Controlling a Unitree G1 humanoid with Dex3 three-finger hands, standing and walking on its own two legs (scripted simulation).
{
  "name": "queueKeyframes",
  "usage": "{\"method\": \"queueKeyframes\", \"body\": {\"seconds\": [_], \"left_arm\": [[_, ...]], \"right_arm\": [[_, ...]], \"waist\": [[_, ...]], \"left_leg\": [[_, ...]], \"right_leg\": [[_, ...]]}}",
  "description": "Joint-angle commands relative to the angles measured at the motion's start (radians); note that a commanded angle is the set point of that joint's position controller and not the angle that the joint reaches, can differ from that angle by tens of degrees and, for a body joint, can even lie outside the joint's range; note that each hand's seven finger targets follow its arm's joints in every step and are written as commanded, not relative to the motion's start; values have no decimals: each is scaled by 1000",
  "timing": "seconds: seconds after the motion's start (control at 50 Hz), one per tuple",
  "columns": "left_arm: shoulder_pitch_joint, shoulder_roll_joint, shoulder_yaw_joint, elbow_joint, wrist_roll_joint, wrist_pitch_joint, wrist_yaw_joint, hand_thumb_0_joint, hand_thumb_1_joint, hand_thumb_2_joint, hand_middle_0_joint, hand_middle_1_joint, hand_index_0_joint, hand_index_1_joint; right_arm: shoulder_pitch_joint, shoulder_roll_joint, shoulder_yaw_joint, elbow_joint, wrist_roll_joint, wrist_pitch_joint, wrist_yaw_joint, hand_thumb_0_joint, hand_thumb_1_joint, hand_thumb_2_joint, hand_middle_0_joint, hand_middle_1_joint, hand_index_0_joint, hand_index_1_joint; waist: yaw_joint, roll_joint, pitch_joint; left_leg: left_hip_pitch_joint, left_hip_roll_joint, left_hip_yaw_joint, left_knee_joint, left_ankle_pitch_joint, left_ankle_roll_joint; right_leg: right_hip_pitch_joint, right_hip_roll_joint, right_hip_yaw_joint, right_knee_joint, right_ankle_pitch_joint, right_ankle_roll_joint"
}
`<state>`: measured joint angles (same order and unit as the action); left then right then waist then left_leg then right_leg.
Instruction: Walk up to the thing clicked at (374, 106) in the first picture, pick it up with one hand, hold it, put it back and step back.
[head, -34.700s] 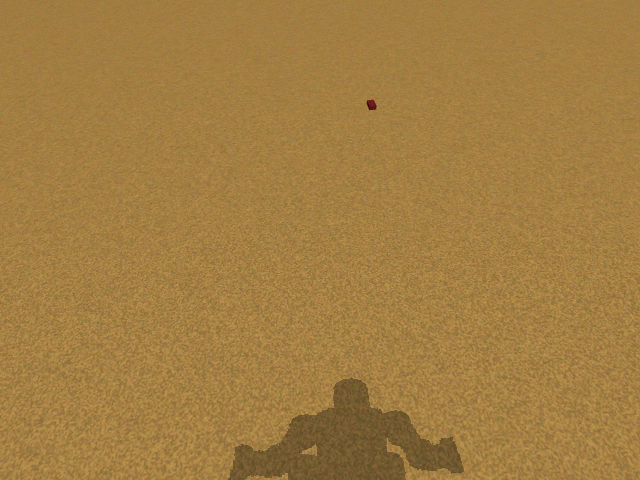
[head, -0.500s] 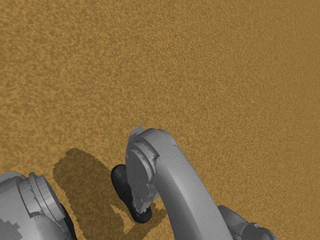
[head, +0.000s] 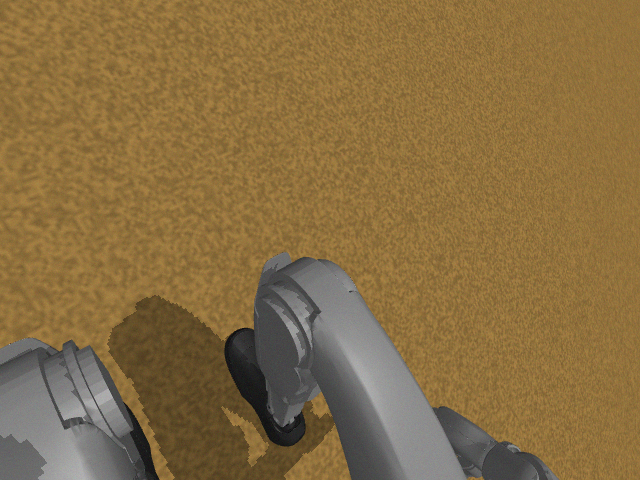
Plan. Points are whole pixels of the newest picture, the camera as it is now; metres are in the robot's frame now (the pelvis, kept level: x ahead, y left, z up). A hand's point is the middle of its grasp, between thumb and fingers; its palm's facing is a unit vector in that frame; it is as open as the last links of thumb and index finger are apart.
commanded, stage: close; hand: left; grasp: from above
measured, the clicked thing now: out of the picture +0.43 +0.36 -0.30
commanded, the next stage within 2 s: settle in 0.16 s
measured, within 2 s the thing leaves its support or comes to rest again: leaves its support in 0.58 s
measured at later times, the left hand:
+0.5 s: hand out of the picture +0.42 +0.35 -0.26, palm faces -0.38 -0.25 -0.89, open 7.0 cm
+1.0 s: hand out of the picture +0.41 +0.36 -0.17, palm faces -0.39 -0.22 -0.90, open 7.0 cm
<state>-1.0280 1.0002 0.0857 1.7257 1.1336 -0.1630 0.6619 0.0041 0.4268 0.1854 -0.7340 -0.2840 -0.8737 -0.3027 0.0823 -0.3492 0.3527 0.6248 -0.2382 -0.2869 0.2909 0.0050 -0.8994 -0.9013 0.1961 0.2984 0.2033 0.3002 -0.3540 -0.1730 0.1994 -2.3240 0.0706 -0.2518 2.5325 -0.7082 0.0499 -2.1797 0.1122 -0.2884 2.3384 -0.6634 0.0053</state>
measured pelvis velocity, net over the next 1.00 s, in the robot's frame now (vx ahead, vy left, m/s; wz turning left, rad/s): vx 0.01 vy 0.00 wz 0.08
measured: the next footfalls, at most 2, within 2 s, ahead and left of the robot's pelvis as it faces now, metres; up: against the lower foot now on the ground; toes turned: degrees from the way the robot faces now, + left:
none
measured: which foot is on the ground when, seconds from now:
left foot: down 0.00-1.00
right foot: down 0.00-1.00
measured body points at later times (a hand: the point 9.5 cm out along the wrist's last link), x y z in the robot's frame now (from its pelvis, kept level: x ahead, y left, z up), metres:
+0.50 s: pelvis +0.00 +0.00 +0.00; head +0.27 +0.15 +0.33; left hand +0.43 +0.36 -0.21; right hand +0.08 -0.24 -0.05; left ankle +0.07 +0.12 -0.28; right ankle +0.11 -0.10 -0.28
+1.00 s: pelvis +0.01 +0.00 +0.01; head +0.23 +0.11 +0.38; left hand +0.43 +0.37 -0.12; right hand +0.10 -0.26 -0.08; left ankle +0.07 +0.12 -0.28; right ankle +0.11 -0.10 -0.28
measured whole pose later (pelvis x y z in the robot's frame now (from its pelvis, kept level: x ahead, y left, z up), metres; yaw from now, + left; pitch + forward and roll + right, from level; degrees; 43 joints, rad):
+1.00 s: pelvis +0.01 +0.00 +0.01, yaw +5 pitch +32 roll -11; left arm -0.94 0.76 0.08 1.47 1.11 -0.07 0.42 0.04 0.42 0.00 -1.08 -0.03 -1.11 -0.02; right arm 0.16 -0.32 0.15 0.72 -0.14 -0.18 0.27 0.01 -0.92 -0.90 0.20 0.30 0.20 0.30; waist -0.25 -0.02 -0.02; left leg -2.35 0.06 -0.14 2.45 -0.69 0.05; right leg -2.23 0.08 -0.20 2.34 -0.69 -0.01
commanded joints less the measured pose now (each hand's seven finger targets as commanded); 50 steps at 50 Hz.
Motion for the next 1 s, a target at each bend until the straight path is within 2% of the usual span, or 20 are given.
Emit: {"method": "queueKeyframes", "body": {"seconds": [0.0,0.14,0.22,0.26,0.32,0.36,0.4,0.48,0.54,0.6,0.68,0.76,0.78,0.8,0.82,0.84,0.9,0.94,0.96,0.98], "left_arm": [[-150,141,-16,-16,-7,5,9,0,697,185,-1024,-304,-1057,-271],[-157,147,-17,-41,-9,8,-2,0,750,132,-1076,-243,-1106,-212],[-150,163,-5,-51,-12,9,-1,0,797,109,-1118,-206,-1147,-178],[-134,147,-16,-30,-17,13,-6,0,794,166,-1175,-248,-1202,-222],[-176,183,13,-106,-24,9,-5,0,927,215,-1261,-270,-1294,-239],[-148,174,11,-94,-21,19,-16,0,958,213,-1296,-246,-1325,-219],[-177,174,8,-110,-15,20,-23,0,963,209,-1302,-232,-1328,-207],[-189,204,52,-204,4,19,-24,0,996,241,-1353,-193,-1365,-183],[-224,167,46,-265,16,22,-28,0,1010,197,-1354,-174,-1372,-157],[-208,175,82,-365,18,29,-31,0,1019,198,-1364,-149,-1378,-137],[-189,52,40,-345,9,63,-67,0,1029,139,-1358,-128,-1380,-108],[-178,-10,13,-344,-18,88,-115,0,981,154,-1338,-130,-1353,-117],[-189,-64,-33,-348,-20,92,-137,0,995,138,-1343,-135,-1362,-119],[-176,-6,7,-327,-23,97,-145,0,981,131,-1337,-125,-1354,-110],[-175,7,12,-344,-18,101,-159,0,993,138,-1351,-123,-1367,-109],[-192,-19,1,-357,-29,98,-171,0,995,139,-1356,-115,-1370,-104],[-204,-6,9,-384,-34,94,-197,0,980,148,-1350,-108,-1360,-101],[-223,-22,-9,-420,-28,83,-218,0,980,142,-1350,-93,-1357,-89],[-214,31,30,-416,-17,82,-218,0,973,164,-1354,-95,-1355,-96],[-225,22,26,-438,-11,76,-223,0,983,157,-1360,-80,-1361,-81]], "right_arm": [[183,-319,-94,18,4,-6,-7,0,-888,-898,199,300,199,300],[179,-333,-98,9,7,-7,-8,0,-889,-898,199,300,199,300],[186,-327,-95,3,9,-4,-7,0,-890,-898,199,300,199,300],[181,-321,-95,2,9,-4,-8,0,-914,-904,200,300,200,300],[192,-322,-102,18,12,2,-13,0,-909,-902,200,300,200,300],[185,-307,-108,20,15,6,-15,0,-911,-903,200,300,200,300],[200,-312,-112,23,14,9,-15,0,-911,-903,200,300,200,300],[194,-307,-138,38,21,21,-17,0,-908,-903,200,300,200,300],[208,-294,-162,55,23,23,-9,0,-907,-902,200,300,200,300],[222,-291,-201,80,39,28,-8,0,-903,-901,200,300,199,300],[255,-281,-247,101,59,42,0,0,-900,-899,200,300,199,300],[271,-273,-274,113,79,56,-5,0,-903,-901,200,300,199,300],[261,-260,-271,99,83,58,-4,0,-903,-901,200,300,199,300],[276,-266,-278,112,87,64,-8,0,-904,-901,200,300,199,300],[289,-268,-283,106,89,70,-9,0,-903,-901,200,300,199,300],[288,-254,-286,110,92,77,-12,0,-904,-901,200,300,199,300],[283,-238,-288,97,102,97,-24,0,-904,-901,199,300,199,300],[264,-239,-293,85,109,105,-34,0,-903,-901,199,300,199,300],[281,-248,-299,97,110,112,-42,0,-904,-901,200,300,199,300],[274,-248,-304,92,111,118,-48,0,-902,-901,200,300,199,300]], "waist": [[-57,479,-569],[-53,511,-581],[-43,499,-582],[-48,474,-570],[-25,527,-671],[-12,554,-662],[-30,546,-648],[8,623,-715],[-2,641,-743],[44,709,-814],[28,671,-798],[55,601,-815],[50,586,-808],[56,533,-795],[62,519,-807],[64,515,-814],[76,476,-839],[79,498,-829],[92,516,-842],[101,527,-853]], "left_leg": [[433,18,23,-267,186,-40],[480,20,-2,-297,184,-52],[451,15,21,-284,187,-45],[433,16,23,-279,174,-41],[472,17,31,-272,229,-43],[482,17,32,-279,230,-47],[464,15,35,-281,213,-44],[522,14,33,-301,219,-56],[528,12,48,-280,246,-54],[576,9,56,-304,261,-63],[553,-1,68,-311,260,-59],[504,-12,89,-329,221,-42],[489,-15,95,-328,209,-38],[458,-15,96,-320,192,-30],[448,-22,105,-319,197,-26],[441,-22,109,-318,194,-26],[431,-26,118,-319,195,-21],[459,-31,111,-353,162,-26],[483,-31,109,-363,171,-31],[503,-32,104,-370,170,-36]], "right_leg": [[332,40,-18,-203,245,-19],[299,32,-30,-179,228,-27],[335,36,-16,-199,239,-23],[325,38,-15,-203,233,-22],[372,40,-10,-202,279,-23],[355,37,-8,-191,274,-27],[352,38,-7,-197,264,-27],[318,31,-7,-172,255,-38],[297,30,0,-168,284,-38],[257,22,8,-159,280,-46],[202,16,19,-162,278,-46],[210,12,42,-197,247,-46],[214,14,52,-206,233,-46],[222,14,60,-217,218,-43],[243,13,73,-224,214,-43],[252,11,82,-224,209,-44],[275,11,100,-234,192,-44],[226,0,90,-228,167,-49],[225,-4,86,-221,178,-49],[199,-10,82,-211,174,-54]]}}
